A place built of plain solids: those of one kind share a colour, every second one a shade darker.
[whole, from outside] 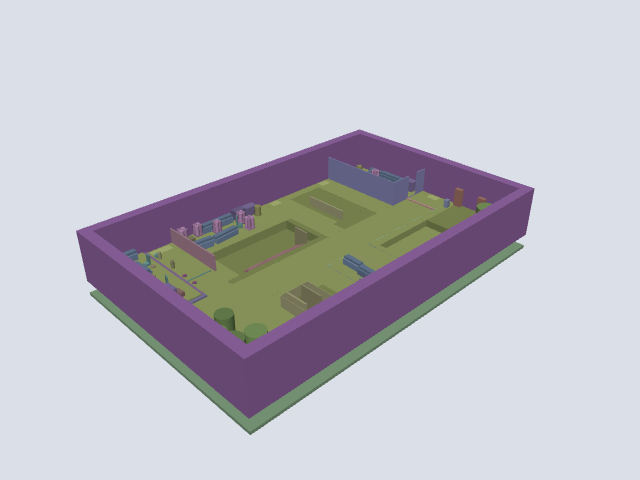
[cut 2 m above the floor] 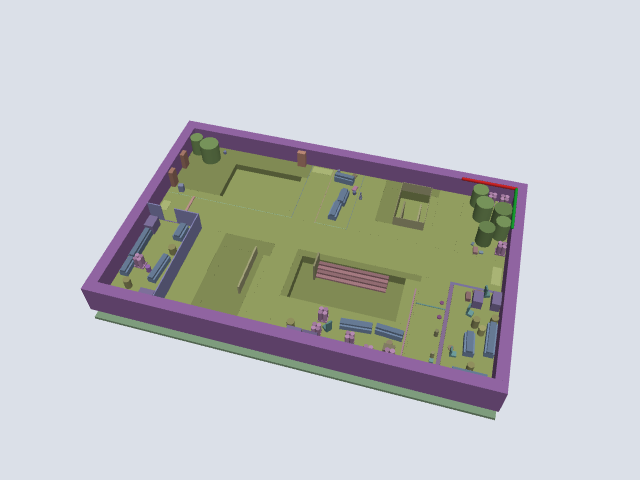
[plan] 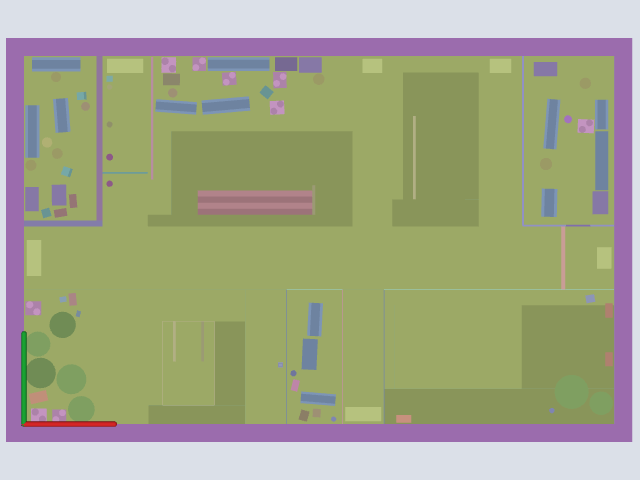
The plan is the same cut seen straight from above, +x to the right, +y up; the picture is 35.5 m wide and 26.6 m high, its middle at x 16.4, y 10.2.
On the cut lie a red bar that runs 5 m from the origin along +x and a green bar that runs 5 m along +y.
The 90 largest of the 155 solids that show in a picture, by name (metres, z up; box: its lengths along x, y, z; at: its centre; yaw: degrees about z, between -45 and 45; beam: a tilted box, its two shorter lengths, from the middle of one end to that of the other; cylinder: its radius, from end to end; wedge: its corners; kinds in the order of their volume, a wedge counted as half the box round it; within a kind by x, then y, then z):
{
 "floor_1": {"box": [4.02, 9.12, 1.24], "at": [2.01, 15.84, -0.38]},
 "floor_2": {"box": [4.5, 7.45, 1.0], "at": [2.25, 3.73, -0.5]},
 "floor_3": {"box": [2.5, 9.45, 1.0], "at": [5.6, 15.68, -0.5]},
 "floor_4": {"box": [2.4, 7.45, 1.0], "at": [5.7, 3.73, -0.5]},
 "floor_5": {"box": [0.8, 4.63, 2.1], "at": [7.3, 3.37, -1.05]},
 "floor_6": {"box": [1.3, 4.63, 2.1], "at": [7.5, 13.91, -1.05]},
 "floor_7": {"box": [2.83, 4.63, 1.03], "at": [9.12, 3.37, -1.59]},
 "floor_8": {"box": [5.35, 1.05, 2.1], "at": [9.57, 0.53, -1.05]},
 "floor_9": {"box": [5.35, 1.77, 2.1], "at": [9.57, 6.57, -1.05]},
 "floor_10": {"box": [1.72, 4.63, 2.1], "at": [11.39, 3.37, -1.05]},
 "floor_11": {"box": [11.35, 0.65, 2.1], "at": [12.53, 11.28, -1.05]},
 "floor_12": {"box": [11.35, 4.17, 2.1], "at": [12.53, 18.32, -1.05]},
 "floor_13": {"box": [9.43, 4.63, 1.16], "at": [12.87, 13.91, -1.52]},
 "floor_14": {"box": [2.3, 7.45, 1.0], "at": [13.4, 3.73, -0.5]},
 "floor_15": {"box": [3.1, 7.45, 1.0], "at": [16.1, 3.73, -0.5]},
 "floor_16": {"box": [32.7, 3.5, 1.0], "at": [16.35, 9.2, -0.5]},
 "floor_17": {"box": [0.62, 4.63, 2.1], "at": [17.89, 13.91, -1.05]},
 "floor_18": {"box": [2.3, 7.45, 1.0], "at": [18.8, 3.73, -0.5]},
 "floor_19": {"box": [2.2, 9.45, 1.0], "at": [19.3, 15.68, -0.5]},
 "floor_20": {"box": [0.6, 4.63, 2.1], "at": [20.25, 4.26, -1.05]},
 "floor_21": {"box": [0.6, 7.03, 2.1], "at": [20.7, 15.96, -1.05]},
 "floor_22": {"box": [3.43, 7.03, 2.1], "at": [22.71, 15.96, -1.05]},
 "floor_23": {"box": [4.8, 1.5, 2.1], "at": [22.8, 11.7, -1.05]},
 "floor_24": {"box": [4.8, 0.92, 2.1], "at": [22.8, 19.94, -1.05]},
 "floor_25": {"box": [7.03, 4.63, 1.4], "at": [24.07, 4.26, -1.4]},
 "floor_26": {"box": [0.77, 7.03, 2.1], "at": [24.82, 15.96, -1.05]},
 "floor_27": {"box": [12.75, 1.95, 2.1], "at": [26.32, 0.97, -1.05]},
 "floor_28": {"box": [12.75, 0.87, 2.1], "at": [26.32, 7.01, -1.05]},
 "floor_29": {"box": [2.4, 9.45, 1.0], "at": [26.4, 15.68, -0.5]},
 "floor_30": {"box": [5.12, 4.63, 2.1], "at": [30.14, 4.26, -1.05]},
 "floor_31": {"box": [5.1, 9.45, 1.0], "at": [30.15, 15.68, -0.5]},
 "wall_1": {"box": [1.0, 20.4, 5.0], "at": [-0.5, 10.2, 1.5]},
 "wall_2": {"box": [34.7, 1.0, 5.0], "at": [16.35, -0.5, 1.5]},
 "wall_3": {"box": [34.7, 1.0, 5.0], "at": [16.35, 20.9, 1.5]},
 "wall_4": {"box": [1.0, 20.4, 5.0], "at": [33.2, 10.2, 1.5]},
 "floor_base_1": {"box": [34.7, 22.4, 0.3], "at": [16.35, 10.2, -2.35]},
 "vat_1": {"cylinder": 0.69, "from": [0.77, 4.43, 0.0], "to": [0.77, 4.43, 2.12]},
 "vat_2": {"cylinder": 0.84, "from": [0.92, 2.83, 0.0], "to": [0.92, 2.83, 2.34]},
 "vat_3": {"cylinder": 0.73, "from": [2.14, 5.5, 0.0], "to": [2.14, 5.5, 2.34]},
 "vat_4": {"cylinder": 0.83, "from": [2.62, 2.48, 0.0], "to": [2.62, 2.48, 2.26]},
 "vat_5": {"cylinder": 0.74, "from": [3.17, 0.81, 0.0], "to": [3.17, 0.81, 1.92]},
 "vat_6": {"cylinder": 0.94, "from": [30.34, 1.78, 0.0], "to": [30.34, 1.78, 2.21]},
 "vat_7": {"cylinder": 0.65, "from": [31.98, 1.15, 0.0], "to": [31.98, 1.15, 1.91]},
 "cask_row_1": {"box": [0.79, 2.92, 0.58], "at": [0.47, 16.21, 0.53]},
 "cask_row_2": {"box": [0.49, 2.92, 0.23], "at": [0.47, 16.21, 0.94]},
 "cask_row_3": {"box": [2.69, 0.79, 0.62], "at": [1.79, 19.93, 0.55]},
 "cask_row_4": {"box": [2.69, 0.49, 0.24], "at": [1.79, 19.93, 0.98]},
 "cask_row_5": {"box": [0.84, 1.88, 0.63], "at": [2.09, 17.1, 0.56], "yaw": 4.3},
 "cask_row_6": {"box": [2.27, 0.7, 0.64], "at": [8.43, 17.57, 0.32], "yaw": -4.2},
 "cask_row_7": {"box": [2.64, 0.8, 0.52], "at": [11.18, 17.65, 0.26], "yaw": 5.0},
 "cask_row_8": {"box": [3.43, 0.77, 0.59], "at": [11.89, 19.95, 0.29]},
 "cask_row_9": {"box": [3.43, 0.48, 0.23], "at": [11.89, 19.95, 0.7]},
 "cask_row_10": {"box": [0.83, 1.71, 0.54], "at": [15.83, 3.87, 0.27], "yaw": -2.6},
 "cask_row_11": {"box": [0.79, 1.84, 0.55], "at": [16.13, 5.79, 0.28], "yaw": -2.9},
 "cask_row_12": {"box": [1.93, 0.65, 0.63], "at": [16.3, 1.4, 0.32], "yaw": -4.7},
 "cask_row_13": {"box": [0.87, 1.56, 0.58], "at": [29.11, 12.26, 0.29], "yaw": -1.4},
 "cask_row_14": {"box": [0.73, 2.76, 0.55], "at": [29.25, 16.62, 0.28], "yaw": -4.7},
 "cask_row_15": {"box": [0.45, 2.76, 0.21], "at": [29.25, 16.62, 0.66], "yaw": -4.7},
 "cask_row_16": {"box": [0.72, 3.27, 0.63], "at": [32.01, 14.59, 0.32]},
 "cask_row_17": {"box": [0.45, 3.27, 0.24], "at": [32.01, 14.59, 0.75]},
 "cask_row_18": {"box": [0.73, 1.65, 0.55], "at": [32.01, 17.15, 0.28]},
 "pallet_load_1": {"box": [0.74, 1.34, 1.0], "at": [0.44, 12.46, 0.74]},
 "pallet_load_2": {"box": [0.81, 1.16, 0.97], "at": [1.94, 12.69, 0.72], "yaw": 0.9},
 "pallet_load_3": {"box": [1.23, 0.77, 1.0], "at": [14.52, 19.95, 0.5]},
 "pallet_load_4": {"box": [1.26, 0.86, 0.93], "at": [15.87, 19.9, 0.47]},
 "pallet_load_5": {"box": [1.31, 0.79, 0.96], "at": [28.9, 19.68, 0.48]},
 "pallet_load_6": {"box": [0.87, 1.28, 1.09], "at": [31.93, 12.26, 0.55]},
 "tread_1": {"box": [6.35, 0.34, 0.76], "at": [12.8, 11.77, -0.57]},
 "tread_2": {"box": [6.35, 0.34, 0.57], "at": [12.8, 12.1, -0.66]},
 "tread_3": {"box": [6.35, 0.34, 0.38], "at": [12.8, 12.44, -0.76]},
 "tread_4": {"box": [6.35, 0.34, 0.19], "at": [12.8, 12.77, -0.85]},
 "part_1": {"box": [0.1, 9.35, 2.65], "at": [27.65, 15.72, 1.27]},
 "part_2": {"box": [2.43, 0.1, 2.65], "at": [28.82, 11.0, 1.27]},
 "part_3": {"box": [1.32, 0.1, 2.65], "at": [32.04, 11.0, 1.27]},
 "step_terE_tread_1": {"box": [0.33, 9.12, 1.12], "at": [4.18, 15.84, -0.44]},
 "rail_1": {"box": [0.16, 2.22, 2.17], "at": [8.33, 4.57, 0.01]},
 "rail_2": {"box": [0.16, 2.22, 2.17], "at": [9.9, 4.57, 0.01]},
 "rail_3": {"box": [0.16, 1.64, 2.0], "at": [16.05, 12.42, 0.05]},
 "rail_4": {"box": [0.16, 4.62, 1.0], "at": [21.63, 14.76, 0.5]},
 "control_cabinet_1": {"box": [0.83, 0.44, 1.78], "at": [21.04, 0.29, 0.89]},
 "control_cabinet_2": {"box": [0.43, 0.81, 1.87], "at": [32.41, 6.3, 0.94]},
 "control_cabinet_3": {"box": [0.42, 0.78, 1.79], "at": [32.42, 3.59, 0.9]},
 "step_terS_tread_1": {"box": [4.35, 0.33, 1.12], "at": [2.17, 11.12, -0.44]},
 "screenW_1": {"box": [0.12, 6.8, 1.55], "at": [7.1, 16.95, 0.78]},
 "barrel_1": {"cylinder": 0.3, "from": [1.84, 14.99, 0.24], "to": [1.84, 14.99, 1.25]},
 "barrel_2": {"cylinder": 0.32, "from": [16.33, 19.11, 0.0], "to": [16.33, 19.11, 1.0]},
 "barrel_3": {"cylinder": 0.34, "from": [28.93, 14.41, 0.0], "to": [28.93, 14.41, 0.84]},
 "barrel_4": {"cylinder": 0.32, "from": [31.11, 18.89, 0.0], "to": [31.11, 18.89, 0.98]},
 "pump_skid_1": {"box": [0.98, 0.59, 0.61], "at": [0.8, 1.49, 0.3], "yaw": 13.1},
 "sack_pile_1": {"box": [0.94, 0.65, 0.56], "at": [8.17, 19.1, 0.28], "yaw": -0.5}
}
